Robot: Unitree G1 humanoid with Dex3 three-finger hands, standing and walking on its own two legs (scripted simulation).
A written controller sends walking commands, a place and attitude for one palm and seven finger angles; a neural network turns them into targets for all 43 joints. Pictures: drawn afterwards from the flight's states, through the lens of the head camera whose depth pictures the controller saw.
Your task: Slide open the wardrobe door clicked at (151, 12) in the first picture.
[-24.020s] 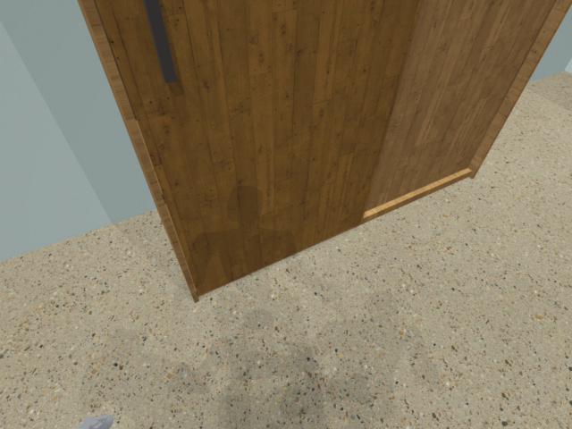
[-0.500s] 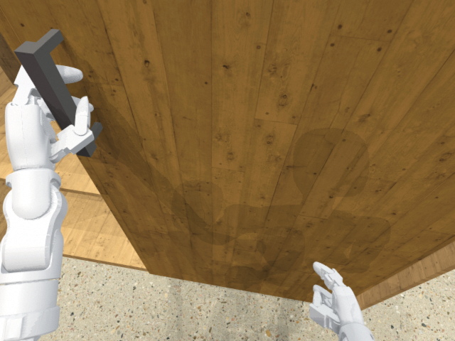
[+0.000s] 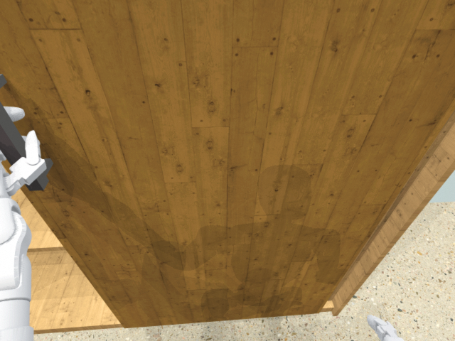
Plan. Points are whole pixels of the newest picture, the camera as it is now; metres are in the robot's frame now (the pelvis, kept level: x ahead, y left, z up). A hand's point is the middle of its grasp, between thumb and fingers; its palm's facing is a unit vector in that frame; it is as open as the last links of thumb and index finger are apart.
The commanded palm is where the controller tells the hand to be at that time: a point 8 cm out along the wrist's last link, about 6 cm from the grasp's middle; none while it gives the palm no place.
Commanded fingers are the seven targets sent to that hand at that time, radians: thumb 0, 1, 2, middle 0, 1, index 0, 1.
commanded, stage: stop walking and hold the door there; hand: left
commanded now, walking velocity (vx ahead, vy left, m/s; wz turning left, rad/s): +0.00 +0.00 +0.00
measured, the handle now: (18, 135) +0.34 +0.33 +0.23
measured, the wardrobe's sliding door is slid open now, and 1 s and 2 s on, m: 0.68 0.68 0.68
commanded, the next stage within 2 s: none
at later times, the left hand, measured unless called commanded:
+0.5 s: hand (31, 160) +0.31 +0.30 +0.21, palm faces +0.51 -0.83 -0.22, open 6.3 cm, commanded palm +0.27 +0.33 +0.18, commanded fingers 0.00 0.90 0.90 -0.45 -1.40 -0.45 -1.40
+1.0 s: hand (34, 160) +0.31 +0.30 +0.21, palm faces +0.54 -0.82 -0.20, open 6.3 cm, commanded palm +0.28 +0.32 +0.18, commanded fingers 0.00 0.90 0.90 -0.45 -1.40 -0.45 -1.40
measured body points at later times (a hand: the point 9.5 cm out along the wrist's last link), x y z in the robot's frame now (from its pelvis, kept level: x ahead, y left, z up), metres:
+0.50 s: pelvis +0.00 +0.03 +0.00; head -0.02 +0.02 +0.45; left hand +0.28 +0.35 +0.22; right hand +0.14 -0.20 -0.10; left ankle +0.02 +0.13 -0.74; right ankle +0.06 -0.10 -0.74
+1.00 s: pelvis +0.01 +0.02 +0.00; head +0.00 +0.01 +0.45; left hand +0.28 +0.34 +0.22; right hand +0.18 -0.21 -0.09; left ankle +0.02 +0.13 -0.74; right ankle +0.06 -0.10 -0.74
